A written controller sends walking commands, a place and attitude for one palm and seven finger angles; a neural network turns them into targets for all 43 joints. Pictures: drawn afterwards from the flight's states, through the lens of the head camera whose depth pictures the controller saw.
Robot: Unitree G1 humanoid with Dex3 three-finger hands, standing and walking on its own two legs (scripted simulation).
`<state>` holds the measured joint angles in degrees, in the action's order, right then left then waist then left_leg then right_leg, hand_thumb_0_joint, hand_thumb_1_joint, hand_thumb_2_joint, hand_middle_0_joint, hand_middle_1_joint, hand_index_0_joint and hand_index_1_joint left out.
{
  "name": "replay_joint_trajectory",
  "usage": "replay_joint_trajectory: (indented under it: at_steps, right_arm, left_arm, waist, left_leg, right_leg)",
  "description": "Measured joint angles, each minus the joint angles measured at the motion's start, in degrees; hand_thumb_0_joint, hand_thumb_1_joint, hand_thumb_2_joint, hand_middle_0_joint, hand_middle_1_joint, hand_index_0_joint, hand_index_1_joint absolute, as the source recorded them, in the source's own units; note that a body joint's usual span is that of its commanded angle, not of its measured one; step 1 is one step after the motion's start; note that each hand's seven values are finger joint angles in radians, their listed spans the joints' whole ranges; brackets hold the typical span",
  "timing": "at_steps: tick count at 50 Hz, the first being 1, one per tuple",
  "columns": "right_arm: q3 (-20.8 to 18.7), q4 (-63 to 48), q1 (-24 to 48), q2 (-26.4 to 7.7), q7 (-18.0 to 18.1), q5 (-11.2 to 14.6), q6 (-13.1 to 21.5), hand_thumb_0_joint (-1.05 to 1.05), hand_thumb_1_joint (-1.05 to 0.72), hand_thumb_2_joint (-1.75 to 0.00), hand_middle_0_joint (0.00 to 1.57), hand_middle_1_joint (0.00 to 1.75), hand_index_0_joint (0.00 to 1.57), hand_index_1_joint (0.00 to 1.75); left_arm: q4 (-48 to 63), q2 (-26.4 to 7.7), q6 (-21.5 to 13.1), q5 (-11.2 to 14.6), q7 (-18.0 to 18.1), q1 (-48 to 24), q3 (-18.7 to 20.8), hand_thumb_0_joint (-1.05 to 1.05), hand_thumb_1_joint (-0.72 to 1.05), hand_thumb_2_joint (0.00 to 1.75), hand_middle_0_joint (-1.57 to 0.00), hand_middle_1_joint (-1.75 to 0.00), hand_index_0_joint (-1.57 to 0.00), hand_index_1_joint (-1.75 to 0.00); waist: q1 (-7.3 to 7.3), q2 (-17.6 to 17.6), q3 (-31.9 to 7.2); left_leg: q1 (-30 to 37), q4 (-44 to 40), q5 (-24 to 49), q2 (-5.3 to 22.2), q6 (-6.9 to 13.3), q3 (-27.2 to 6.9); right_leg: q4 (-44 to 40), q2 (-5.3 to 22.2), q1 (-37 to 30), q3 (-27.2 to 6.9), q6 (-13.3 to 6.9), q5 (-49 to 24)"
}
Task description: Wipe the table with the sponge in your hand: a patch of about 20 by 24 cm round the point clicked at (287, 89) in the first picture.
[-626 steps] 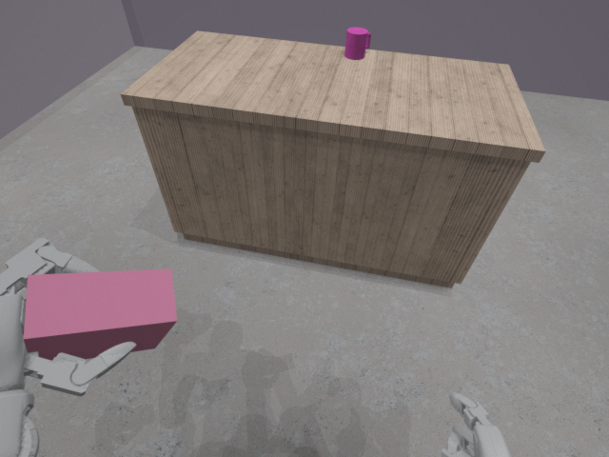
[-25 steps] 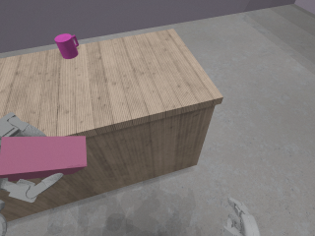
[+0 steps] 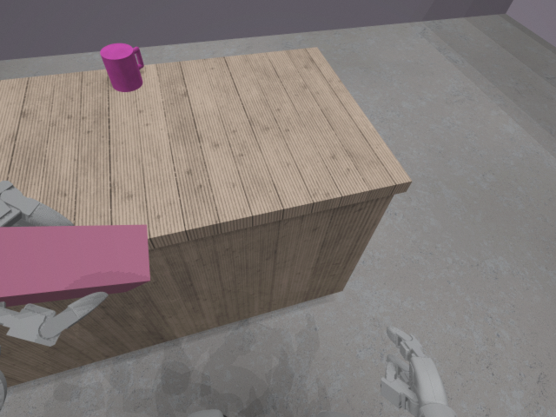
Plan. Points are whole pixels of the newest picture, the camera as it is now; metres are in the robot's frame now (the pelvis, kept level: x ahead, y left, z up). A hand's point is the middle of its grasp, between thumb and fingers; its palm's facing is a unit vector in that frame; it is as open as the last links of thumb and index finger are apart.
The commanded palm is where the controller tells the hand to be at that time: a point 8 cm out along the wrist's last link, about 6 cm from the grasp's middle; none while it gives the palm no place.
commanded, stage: come to a stop and stand still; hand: left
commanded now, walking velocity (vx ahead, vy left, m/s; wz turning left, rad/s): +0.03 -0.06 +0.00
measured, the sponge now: (93, 264) +0.23 +0.21 +0.16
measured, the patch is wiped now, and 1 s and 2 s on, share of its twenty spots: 0.00 0.00 0.00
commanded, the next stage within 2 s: look again from close up in 1.02 s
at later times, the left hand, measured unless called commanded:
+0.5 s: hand (66, 330) +0.17 +0.21 +0.17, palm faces +0.37 -0.83 -0.41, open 9.9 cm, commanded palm +0.12 +0.25 +0.18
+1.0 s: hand (52, 366) +0.14 +0.21 +0.16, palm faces +0.36 -0.83 -0.42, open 9.9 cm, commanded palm +0.09 +0.25 +0.18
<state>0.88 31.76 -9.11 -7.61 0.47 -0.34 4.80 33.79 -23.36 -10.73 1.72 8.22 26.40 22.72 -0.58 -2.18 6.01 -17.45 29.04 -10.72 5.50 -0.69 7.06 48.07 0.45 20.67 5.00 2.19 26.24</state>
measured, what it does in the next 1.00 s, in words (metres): steps on the spot: right foot, then left foot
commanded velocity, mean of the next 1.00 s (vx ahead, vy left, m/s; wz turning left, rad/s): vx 0.00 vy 0.00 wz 0.00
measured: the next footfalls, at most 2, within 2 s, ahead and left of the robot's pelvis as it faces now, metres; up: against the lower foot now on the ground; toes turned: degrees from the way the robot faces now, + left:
right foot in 0.12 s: +0.03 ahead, -0.10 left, +0.00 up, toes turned -5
left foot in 0.44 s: +0.00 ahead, +0.08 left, +0.00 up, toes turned +0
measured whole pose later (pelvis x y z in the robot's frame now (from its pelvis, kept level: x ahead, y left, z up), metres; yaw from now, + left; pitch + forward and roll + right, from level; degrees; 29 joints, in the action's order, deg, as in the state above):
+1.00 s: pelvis -0.08 -0.03 +0.00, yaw -2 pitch -2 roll +0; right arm 2.2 34.4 -14.5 -11.4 3.2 -0.5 2.6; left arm 25.8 -21.0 -9.2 0.8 8.4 27.2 17.8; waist -0.6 0.4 2.4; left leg -12.6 26.6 -11.8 0.7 0.6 2.5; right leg 23.4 -2.5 14.5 6.0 -2.7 8.5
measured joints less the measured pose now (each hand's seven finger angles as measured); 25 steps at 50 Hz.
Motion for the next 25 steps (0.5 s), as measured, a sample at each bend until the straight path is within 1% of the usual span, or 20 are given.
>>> replay_joint_trajectory:
  at_steps: [4,6,7,8,9,10,11,13,15,17,19,21,22,23,24,25]
  right_arm:
    - [1.37,-0.83,-0.29,0.69,-0.41,0.03,0.32,0.01,-0.90,-0.90,0.20,0.30,0.20,0.30]
    - [1.74,-0.96,-0.33,0.66,-0.21,0.29,0.01,0.01,-0.90,-0.90,0.20,0.30,0.21,0.30]
    - [1.74,-0.74,-0.09,0.30,-0.09,0.44,-0.25,0.01,-0.90,-0.90,0.20,0.30,0.21,0.30]
    - [1.65,-0.26,0.08,-0.19,0.06,0.57,-0.61,0.01,-0.90,-0.90,0.20,0.30,0.21,0.30]
    - [1.53,0.38,0.03,-0.61,0.21,0.72,-0.97,0.01,-0.90,-0.90,0.20,0.30,0.21,0.30]
    - [1.39,1.06,-0.14,-1.06,0.36,0.90,-1.34,0.01,-0.90,-0.90,0.20,0.30,0.21,0.30]
    - [1.25,1.73,-0.33,-1.57,0.52,0.97,-1.67,0.01,-0.90,-0.90,0.20,0.30,0.21,0.30]
    - [1.00,2.83,-0.81,-2.67,0.99,0.94,-2.11,0.01,-0.90,-0.90,0.20,0.30,0.21,0.30]
    - [0.62,3.57,-1.36,-3.64,1.68,0.82,-2.33,0.01,-0.91,-0.90,0.20,0.30,0.21,0.30]
    - [0.10,3.79,-1.96,-4.46,2.36,0.61,-2.49,0.01,-0.91,-0.90,0.20,0.30,0.20,0.30]
    - [-0.46,3.46,-2.59,-5.25,2.78,0.43,-2.67,0.01,-0.91,-0.90,0.20,0.30,0.20,0.30]
    - [-1.02,2.90,-3.20,-6.04,3.08,0.41,-2.78,0.01,-0.91,-0.90,0.20,0.30,0.20,0.30]
    - [-1.34,2.54,-3.54,-6.47,3.18,0.43,-2.77,0.01,-0.91,-0.90,0.20,0.30,0.20,0.30]
    - [-1.70,2.78,-3.47,-6.30,3.32,0.49,-2.84,0.01,-0.91,-0.90,0.20,0.30,0.20,0.30]
    - [-1.80,2.99,-3.46,-6.05,3.42,0.60,-3.03,0.01,-0.91,-0.90,0.20,0.30,0.20,0.30]
    - [-1.68,2.96,-3.62,-5.85,3.54,0.54,-3.12,0.01,-0.91,-0.90,0.19,0.30,0.20,0.30]
  left_arm:
    - [0.93,0.54,0.39,0.67,-0.67,1.73,-1.26,0.00,-0.47,1.01,-0.77,-1.35,-0.76,-1.36]
    - [0.13,-0.03,0.81,0.74,-0.83,1.91,-1.13,0.00,-0.47,1.01,-0.77,-1.35,-0.76,-1.36]
    - [-0.81,0.14,0.92,0.60,-0.93,1.52,-1.21,0.00,-0.47,1.01,-0.78,-1.35,-0.76,-1.36]
    - [-1.88,0.52,1.15,0.51,-1.01,1.08,-1.51,0.00,-0.47,1.01,-0.78,-1.35,-0.76,-1.36]
    - [-2.83,0.91,1.55,0.66,-1.10,0.84,-1.85,0.00,-0.47,1.01,-0.78,-1.35,-0.76,-1.36]
    - [-3.56,1.36,2.07,0.87,-1.10,0.80,-2.22,0.00,-0.47,1.01,-0.78,-1.35,-0.76,-1.36]
    - [-4.12,1.89,2.53,0.97,-0.98,0.97,-2.57,0.00,-0.47,1.01,-0.78,-1.35,-0.76,-1.36]
    - [-4.68,2.86,2.99,0.92,-0.57,1.61,-3.25,0.00,-0.47,1.01,-0.78,-1.35,-0.76,-1.36]
    - [-4.74,3.17,2.82,0.67,-0.20,2.12,-3.73,0.00,-0.47,1.01,-0.78,-1.35,-0.76,-1.36]
    - [-4.37,2.81,2.26,0.37,-0.01,2.31,-3.82,0.00,-0.47,1.01,-0.78,-1.35,-0.76,-1.36]
    - [-3.79,2.27,1.59,0.22,0.12,2.52,-3.54,0.00,-0.47,1.01,-0.78,-1.35,-0.76,-1.36]
    - [-3.16,1.87,1.02,0.25,0.35,2.83,-3.23,0.00,-0.47,1.01,-0.78,-1.35,-0.76,-1.36]
    - [-2.84,1.72,0.85,0.25,0.46,2.88,-3.17,0.00,-0.47,1.01,-0.78,-1.35,-0.76,-1.36]
    - [-3.02,1.41,0.68,0.19,0.54,2.49,-3.09,0.00,-0.47,1.01,-0.78,-1.35,-0.76,-1.36]
    - [-3.53,1.22,0.50,0.14,0.55,2.25,-3.03,0.00,-0.47,1.01,-0.78,-1.35,-0.76,-1.36]
    - [-4.05,1.13,0.45,0.11,0.51,2.26,-2.92,0.00,-0.47,1.01,-0.78,-1.35,-0.76,-1.36]
  waist:
    - [-0.46,1.96,-0.51]
    - [-0.84,2.41,-0.56]
    - [-0.92,3.36,-0.16]
    - [-0.70,4.44,0.14]
    - [-0.55,4.78,0.01]
    - [-0.58,4.60,-0.34]
    - [-0.59,4.21,-0.68]
    - [-0.15,3.40,-1.23]
    - [0.54,2.60,-1.63]
    - [1.08,1.88,-1.96]
    - [1.39,1.53,-2.35]
    - [1.58,1.72,-2.70]
    - [1.62,2.20,-2.85]
    - [1.40,1.64,-2.55]
    - [0.86,0.95,-2.46]
    - [0.46,0.53,-2.76]
  left_leg:
    - [-0.83,-0.08,0.72,1.20,-0.70,-0.05]
    - [-1.67,1.39,0.40,1.45,-1.29,0.14]
    - [-2.05,2.56,0.02,2.10,-1.65,-0.13]
    - [-2.38,3.64,-0.84,2.64,-1.64,-0.76]
    - [-2.96,5.37,-3.87,2.25,-1.59,-1.63]
    - [-3.71,8.34,-7.53,1.20,-1.49,-2.60]
    - [-4.47,12.08,-10.27,-0.06,-1.39,-3.42]
    - [-5.34,18.40,-13.01,-2.17,-1.45,-4.11]
    - [-4.78,20.10,-13.80,-3.35,-1.50,-3.70]
    - [-3.03,17.44,-13.58,-3.88,-1.27,-3.08]
    - [-0.69,12.42,-12.13,-4.08,-0.93,-2.87]
    - [2.71,4.93,-8.49,-3.98,-0.50,-3.07]
    - [4.42,1.27,-5.39,-3.57,0.19,-3.32]
    - [5.03,0.28,-3.94,-3.70,1.10,-3.18]
    - [5.52,-0.09,-3.70,-3.83,1.30,-2.72]
    - [5.83,-0.53,-3.72,-3.84,1.22,-2.29]
  right_leg:
    - [-8.95,-0.95,-3.20,1.09,0.14,-1.51]
    - [-15.54,-0.85,-6.07,1.23,-0.08,-5.55]
    - [-17.05,-1.41,-6.63,1.68,-1.68,-9.42]
    - [-17.08,-2.08,-6.82,2.19,-3.53,-10.62]
    - [-16.66,-2.22,-6.63,2.35,-5.02,-10.58]
    - [-16.34,-2.04,-6.33,2.15,-6.02,-10.23]
    - [-16.36,-1.76,-6.17,1.80,-6.59,-10.05]
    - [-17.28,-1.23,-6.33,1.35,-6.96,-10.52]
    - [-18.56,-0.84,-6.65,1.39,-6.99,-11.48]
    - [-19.51,-0.70,-6.73,1.73,-7.01,-12.30]
    - [-20.04,-0.97,-6.46,2.16,-7.05,-12.89]
    - [-19.94,-1.65,-6.09,2.67,-7.00,-13.17]
    - [-19.55,-2.24,-5.86,3.08,-6.92,-13.12]
    - [-19.24,-2.14,-5.95,3.01,-6.79,-13.10]
    - [-19.46,-2.02,-6.23,2.55,-6.44,-13.32]
    - [-19.88,-2.00,-6.37,2.11,-5.67,-13.63]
